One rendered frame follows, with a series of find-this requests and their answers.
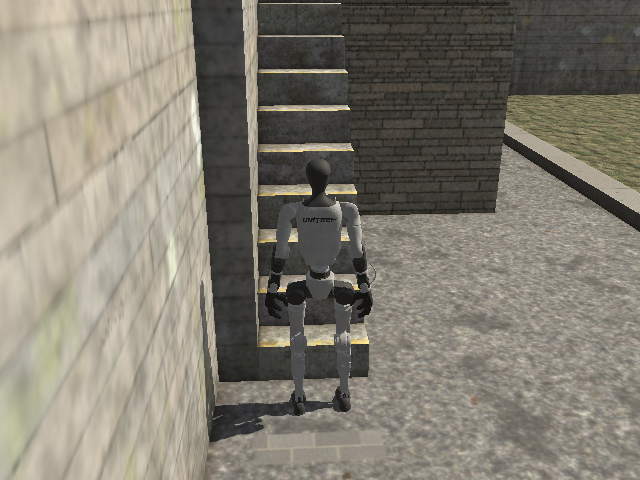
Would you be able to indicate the right robot hand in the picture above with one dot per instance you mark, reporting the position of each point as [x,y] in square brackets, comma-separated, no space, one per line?
[366,303]

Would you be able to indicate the robot torso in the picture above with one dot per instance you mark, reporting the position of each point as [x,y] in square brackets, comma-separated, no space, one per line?
[319,238]

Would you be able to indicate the robot left forearm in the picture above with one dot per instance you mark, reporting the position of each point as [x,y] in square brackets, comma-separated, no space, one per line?
[276,272]

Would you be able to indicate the left robot upper arm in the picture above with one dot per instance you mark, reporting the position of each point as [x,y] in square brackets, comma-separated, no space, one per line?
[287,212]

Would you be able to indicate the robot right thigh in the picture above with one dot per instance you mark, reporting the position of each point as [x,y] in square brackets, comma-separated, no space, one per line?
[343,296]

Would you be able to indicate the robot right forearm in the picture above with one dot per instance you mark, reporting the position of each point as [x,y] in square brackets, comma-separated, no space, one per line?
[360,265]

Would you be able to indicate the right robot upper arm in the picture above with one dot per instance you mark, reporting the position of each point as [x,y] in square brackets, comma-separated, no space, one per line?
[350,211]

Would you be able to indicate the left robot hand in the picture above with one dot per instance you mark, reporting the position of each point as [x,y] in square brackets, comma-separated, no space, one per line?
[271,304]

